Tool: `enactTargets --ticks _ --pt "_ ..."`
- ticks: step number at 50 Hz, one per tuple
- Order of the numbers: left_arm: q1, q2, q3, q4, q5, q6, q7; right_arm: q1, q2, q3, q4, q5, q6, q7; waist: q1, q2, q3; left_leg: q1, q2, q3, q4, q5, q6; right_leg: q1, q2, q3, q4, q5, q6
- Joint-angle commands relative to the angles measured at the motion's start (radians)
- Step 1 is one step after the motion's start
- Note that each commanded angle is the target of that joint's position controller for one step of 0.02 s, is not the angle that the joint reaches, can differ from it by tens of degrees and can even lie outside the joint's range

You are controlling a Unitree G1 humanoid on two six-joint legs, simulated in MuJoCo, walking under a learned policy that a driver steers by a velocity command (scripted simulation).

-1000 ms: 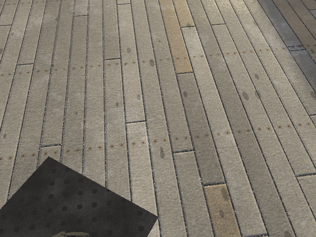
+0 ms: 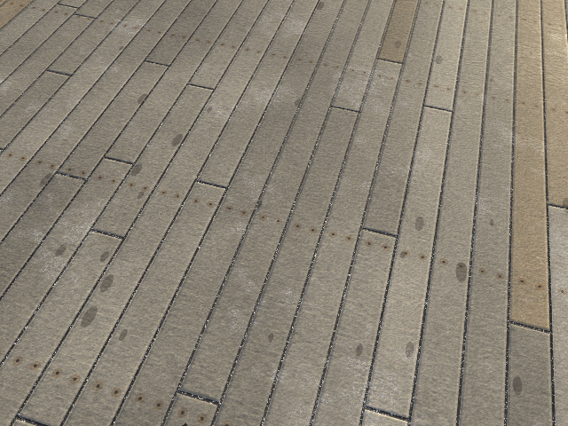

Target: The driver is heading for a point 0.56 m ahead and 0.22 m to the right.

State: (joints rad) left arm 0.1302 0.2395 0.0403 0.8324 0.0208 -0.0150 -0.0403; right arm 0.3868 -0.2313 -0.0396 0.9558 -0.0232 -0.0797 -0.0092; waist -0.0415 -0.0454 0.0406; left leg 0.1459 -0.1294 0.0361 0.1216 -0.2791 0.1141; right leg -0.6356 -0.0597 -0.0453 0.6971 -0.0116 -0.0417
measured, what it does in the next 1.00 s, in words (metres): walks ahead, turning right: right foot, then left foot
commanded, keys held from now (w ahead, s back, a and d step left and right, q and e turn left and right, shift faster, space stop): w+e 0.66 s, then no key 0.34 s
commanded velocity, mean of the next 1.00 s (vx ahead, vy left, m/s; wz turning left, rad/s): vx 0.42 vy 0.00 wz -0.42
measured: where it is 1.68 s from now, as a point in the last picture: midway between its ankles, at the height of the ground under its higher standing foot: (318, 388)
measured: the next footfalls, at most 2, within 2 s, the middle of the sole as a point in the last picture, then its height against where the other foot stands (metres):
right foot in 0.12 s outside the picture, level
left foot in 0.62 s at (273, 388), level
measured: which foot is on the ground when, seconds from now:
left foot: down 0.00-0.10, up 0.12-0.60, down 0.62-1.00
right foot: up 0.00-0.10, down 0.12-0.62, up 0.64-1.00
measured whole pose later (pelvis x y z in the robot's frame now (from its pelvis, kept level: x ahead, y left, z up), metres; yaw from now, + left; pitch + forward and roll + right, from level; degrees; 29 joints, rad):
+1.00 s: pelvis +0.50 -0.07 +0.01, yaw -28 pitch +1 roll +1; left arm 0.13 0.25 0.02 0.77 0.03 0.01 -0.03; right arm 0.33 -0.25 -0.02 0.86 -0.01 -0.06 0.01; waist -0.05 -0.04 0.06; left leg -0.14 -0.01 0.09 0.36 -0.23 0.03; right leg -0.49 0.01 0.03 0.69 -0.20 -0.01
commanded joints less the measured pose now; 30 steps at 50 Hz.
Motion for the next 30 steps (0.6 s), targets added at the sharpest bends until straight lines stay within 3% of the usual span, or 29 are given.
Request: enactTargets --ticks 1,3,4,5,6,7,8,9,10,11,12,14,16,21,26,28,30 --pt "-0.121 0.061 0.006 -0.099 0.002 -0.023 -0.002 0.041 -0.128 -0.016 -0.01 -0.006 -0.01 -0.019 -0.004 0.1 0.061 0.001 0.318 0.013 0.071 0.872 0.008 0.024 0.058 -0.052 -0.091 -0.043 -0.048" --pt "-0.024 0.08 0.014 -0.073 0.004 -0.024 0.008 0.024 -0.158 -0.019 -0.005 -0.01 -0.01 -0.031 0.044 0.137 -0.005 0.04 0.331 0.042 0.236 1.213 -0.011 0.146 0.122 -0.098 -0.097 -0.145 -0.09" --pt "0.089 0.103 0.025 -0.041 0.005 -0.028 0.012 0.012 -0.175 -0.023 -0.008 -0.016 -0.004 -0.034 0.093 0.148 -0.062 0.04 0.336 0.051 0.39 1.282 -0.015 0.244 0.148 -0.099 -0.115 -0.188 -0.113" --pt "0.235 0.126 0.038 0.003 0.012 -0.035 0.017 -0.012 -0.191 -0.028 -0.017 -0.012 0.003 -0.033 0.164 0.138 -0.13 -0.032 0.325 0.07 0.6 1.191 -0.02 0.416 0.154 -0.072 -0.193 -0.159 -0.143" --pt "0.381 0.196 0.063 0.033 0.029 -0.036 0.027 -0.044 -0.181 -0.021 -0.054 -0.001 -0.002 -0.029 0.232 0.057 -0.219 -0.239 0.278 0.104 0.914 0.856 -0.03 0.652 0.001 0.138 -0.235 -0.197 -0.213" --pt "0.346 0.293 0.088 0.023 0.027 -0.028 0.032 0.034 -0.074 -0.005 -0.097 0.01 -0.012 -0.003 0.121 -0.193 -0.27 -0.703 0.033 0.072 1.296 -0.172 -0.081 0.931 -0.276 0.692 -0.294 -0.103 -0.396" --pt "0.301 0.255 0.085 0.029 -0.024 -0.023 0.02 -0.041 -0.136 -0.012 -0.108 -0.011 -0.02 0.002 0.135 -0.041 -0.266 -0.819 0.069 -0.12 1.359 -0.185 -0.058 0.91 -0.265 0.782 -0.38 -0.156 -0.406" --pt "0.226 0.217 0.076 0.013 -0.024 -0.019 0.022 -0.102 -0.14 -0.01 -0.139 0.0 -0.034 0.009 0.107 -0.003 -0.125 -0.858 0.131 -0.13 1.301 -0.086 -0.058 0.769 -0.247 0.634 -0.411 -0.156 -0.369" --pt "0.189 0.157 0.062 0.01 -0.017 -0.018 0.022 -0.121 -0.143 -0.01 -0.144 0.002 -0.041 0.011 0.078 0.077 -0.052 -0.824 0.167 -0.112 1.22 -0.036 -0.064 0.645 -0.207 0.543 -0.443 -0.079 -0.327" --pt "0.168 0.131 0.053 0.01 -0.016 -0.022 0.027 -0.127 -0.134 -0.01 -0.147 -0.006 -0.03 0.011 0.048 0.098 -0.01 -0.778 0.189 -0.106 1.157 -0.026 -0.079 0.551 -0.159 0.466 -0.456 0.012 -0.293" --pt "0.16 0.115 0.045 0.014 -0.019 -0.028 0.033 -0.111 -0.122 -0.005 -0.153 -0.019 -0.01 0.013 0.021 0.08 -0.011 -0.724 0.202 -0.102 1.107 -0.023 -0.1 0.488 -0.117 0.405 -0.471 0.074 -0.272" --pt "0.184 0.147 0.051 0.021 -0.024 -0.045 0.034 -0.103 -0.098 0.001 -0.165 -0.029 0.022 0.018 0.008 0.047 -0.025 -0.695 0.21 -0.076 1.025 -0.025 -0.131 0.442 -0.078 0.344 -0.481 0.156 -0.264" --pt "0.209 0.177 0.059 0.021 -0.024 -0.05 0.034 -0.157 -0.092 0.006 -0.194 -0.028 0.035 0.021 0.017 0.029 -0.016 -0.716 0.214 -0.05 0.929 0.027 -0.158 0.417 -0.048 0.316 -0.499 0.162 -0.254" --pt "0.303 0.182 0.065 0.023 -0.026 -0.039 0.036 -0.358 -0.092 0.013 -0.269 -0.018 0.037 0.028 0.1 -0.01 -0.008 -0.787 0.198 -0.035 0.667 0.227 -0.182 0.509 -0.009 0.325 -0.473 0.185 -0.182" --pt "0.356 0.195 0.07 0.014 -0.008 -0.031 0.048 -0.477 -0.105 0.023 -0.325 -0.007 0.021 0.031 0.144 -0.025 -0.015 -0.79 0.153 -0.046 0.513 0.231 -0.16 0.64 -0.039 0.394 -0.388 0.282 -0.174" --pt "0.317 0.21 0.074 -0.005 -0.004 -0.032 0.055 -0.435 -0.13 0.018 -0.325 -0.005 0.012 0.028 0.108 -0.037 -0.022 -0.687 0.138 -0.067 0.435 0.189 -0.136 0.634 -0.056 0.428 -0.344 0.302 -0.149" --pt "0.249 0.229 0.077 -0.028 -0.004 -0.04 0.05 -0.258 -0.174 0.0 -0.275 -0.003 0.0 0.014 0.021 -0.032 -0.087 -0.421 0.094 -0.055 0.365 0.124 -0.1 0.565 -0.024 0.426 -0.203 0.418 -0.107"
